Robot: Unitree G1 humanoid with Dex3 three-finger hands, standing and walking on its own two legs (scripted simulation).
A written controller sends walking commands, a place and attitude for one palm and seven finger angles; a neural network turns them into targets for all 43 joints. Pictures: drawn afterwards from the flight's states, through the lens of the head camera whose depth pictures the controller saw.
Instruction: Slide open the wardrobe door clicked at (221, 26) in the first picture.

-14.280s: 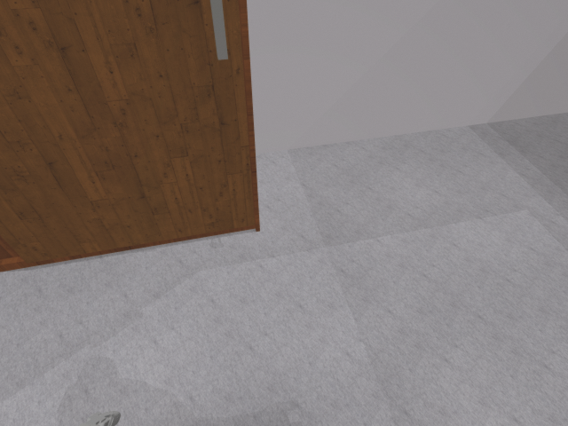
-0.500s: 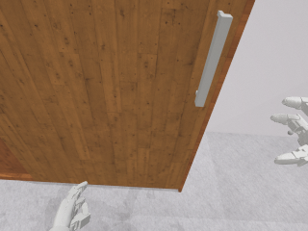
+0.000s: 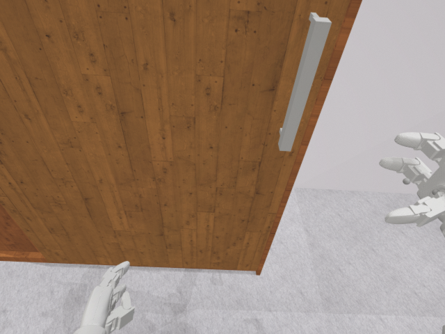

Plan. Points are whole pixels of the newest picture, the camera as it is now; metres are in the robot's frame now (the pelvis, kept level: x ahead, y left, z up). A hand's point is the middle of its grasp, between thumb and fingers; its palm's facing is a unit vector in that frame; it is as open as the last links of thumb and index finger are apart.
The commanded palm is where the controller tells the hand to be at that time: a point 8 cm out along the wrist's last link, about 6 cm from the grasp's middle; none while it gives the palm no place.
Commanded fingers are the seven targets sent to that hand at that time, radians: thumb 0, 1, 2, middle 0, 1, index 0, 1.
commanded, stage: move the hooked fingers beside the handle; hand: right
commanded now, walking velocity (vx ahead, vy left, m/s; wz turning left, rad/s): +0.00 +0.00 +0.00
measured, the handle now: (297, 89) +0.55 -0.15 +0.21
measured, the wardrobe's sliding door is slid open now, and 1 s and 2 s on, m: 0.00 0.00 0.00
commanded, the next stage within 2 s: none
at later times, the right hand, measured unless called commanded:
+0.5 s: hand (372, 154) +0.37 -0.25 +0.19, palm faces +0.05 +1.00 -0.01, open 13.9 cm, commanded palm +0.34 -0.29 +0.19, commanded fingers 0.00 0.50 -0.30 0.30 1.20 0.30 1.20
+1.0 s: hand (346, 131) +0.43 -0.22 +0.19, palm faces +0.03 +1.00 +0.01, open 13.9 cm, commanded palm +0.41 -0.27 +0.19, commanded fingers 0.00 0.50 -0.30 0.30 1.20 0.30 1.20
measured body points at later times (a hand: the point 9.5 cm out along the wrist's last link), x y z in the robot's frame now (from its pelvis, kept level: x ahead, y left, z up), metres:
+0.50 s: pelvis +0.00 -0.01 +0.00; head +0.00 +0.00 +0.45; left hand +0.17 +0.23 -0.08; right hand +0.36 -0.30 +0.19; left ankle +0.03 +0.11 -0.74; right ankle -0.03 -0.12 -0.74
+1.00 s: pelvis +0.01 -0.01 +0.00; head +0.02 -0.01 +0.45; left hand +0.14 +0.24 -0.10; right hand +0.42 -0.28 +0.19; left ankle +0.03 +0.11 -0.74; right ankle -0.03 -0.12 -0.74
